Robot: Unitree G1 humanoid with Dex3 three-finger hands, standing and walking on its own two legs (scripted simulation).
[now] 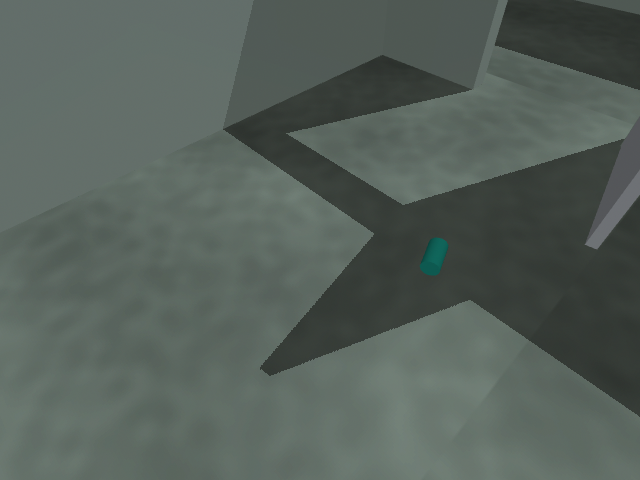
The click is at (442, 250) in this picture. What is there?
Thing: lying can
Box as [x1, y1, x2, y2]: [420, 238, 447, 275]
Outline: 440,238 432,238 429,241 421,261 420,268 427,274 434,275 439,272 447,249 447,243
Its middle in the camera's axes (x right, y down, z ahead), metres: +0.47 +0.06 +1.57
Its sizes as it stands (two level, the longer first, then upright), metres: 0.138 0.079 0.079
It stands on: the floor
